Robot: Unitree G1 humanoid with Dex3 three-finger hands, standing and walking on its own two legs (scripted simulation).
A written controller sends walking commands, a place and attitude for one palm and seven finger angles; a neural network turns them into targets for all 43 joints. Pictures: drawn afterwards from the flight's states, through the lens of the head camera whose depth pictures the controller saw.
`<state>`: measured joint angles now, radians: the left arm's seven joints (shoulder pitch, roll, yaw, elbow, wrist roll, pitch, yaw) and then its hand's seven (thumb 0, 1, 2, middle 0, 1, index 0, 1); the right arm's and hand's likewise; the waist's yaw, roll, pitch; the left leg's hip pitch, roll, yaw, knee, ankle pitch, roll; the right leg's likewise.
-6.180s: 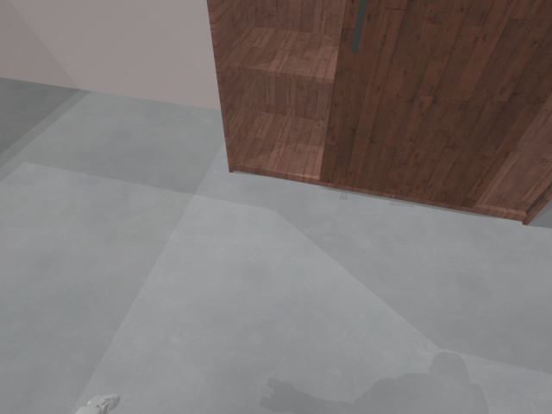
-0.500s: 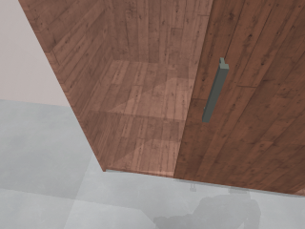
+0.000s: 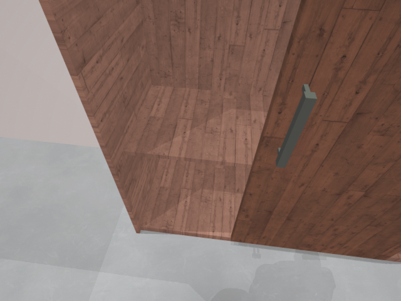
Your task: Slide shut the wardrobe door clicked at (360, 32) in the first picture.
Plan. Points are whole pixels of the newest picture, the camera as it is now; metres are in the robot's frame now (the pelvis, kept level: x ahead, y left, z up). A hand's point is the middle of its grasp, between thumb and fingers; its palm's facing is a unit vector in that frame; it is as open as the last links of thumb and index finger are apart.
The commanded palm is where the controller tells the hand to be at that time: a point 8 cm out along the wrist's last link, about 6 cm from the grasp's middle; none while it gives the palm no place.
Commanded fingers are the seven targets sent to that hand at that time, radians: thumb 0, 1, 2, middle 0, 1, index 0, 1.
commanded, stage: come to a stop and stand still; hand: right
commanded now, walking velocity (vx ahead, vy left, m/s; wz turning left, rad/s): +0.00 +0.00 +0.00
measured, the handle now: (292, 129) +0.50 -0.18 +0.08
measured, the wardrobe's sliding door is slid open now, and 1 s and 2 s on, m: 0.47 0.47 0.47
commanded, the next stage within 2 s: look again from close up in 0.50 s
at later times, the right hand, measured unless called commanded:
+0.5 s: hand out of the picture +0.00 -0.17 -0.18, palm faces +0.06 +0.98 -0.18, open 7.4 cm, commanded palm none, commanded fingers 0.00 -0.90 -0.90 0.20 0.30 0.20 0.30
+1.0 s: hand out of the picture +0.02 -0.23 -0.19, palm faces +0.00 +0.98 -0.18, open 7.4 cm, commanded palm none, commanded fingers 0.00 -0.90 -0.90 0.20 0.30 0.20 0.30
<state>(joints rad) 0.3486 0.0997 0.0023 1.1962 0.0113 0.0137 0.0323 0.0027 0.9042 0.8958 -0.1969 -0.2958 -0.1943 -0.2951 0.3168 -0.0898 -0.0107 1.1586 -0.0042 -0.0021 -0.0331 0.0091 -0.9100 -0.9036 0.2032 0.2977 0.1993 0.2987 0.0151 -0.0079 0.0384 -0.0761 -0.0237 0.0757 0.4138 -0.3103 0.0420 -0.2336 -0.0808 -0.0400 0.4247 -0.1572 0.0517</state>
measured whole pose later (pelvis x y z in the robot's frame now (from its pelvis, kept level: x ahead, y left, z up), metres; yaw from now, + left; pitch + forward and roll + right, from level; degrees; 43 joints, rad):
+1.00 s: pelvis -0.01 -0.06 -0.01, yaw +1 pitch -2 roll +1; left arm 0.27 0.17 0.00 1.02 0.02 0.01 0.02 0.00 0.93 0.90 -0.20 -0.30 -0.20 -0.30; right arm 0.30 -0.18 0.00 1.02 -0.02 0.00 -0.04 0.01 -0.91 -0.90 0.20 0.30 0.20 0.30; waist 0.00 0.02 0.02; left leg -0.14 0.04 0.03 0.53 -0.36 -0.03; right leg -0.31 0.00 -0.07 0.57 -0.24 -0.05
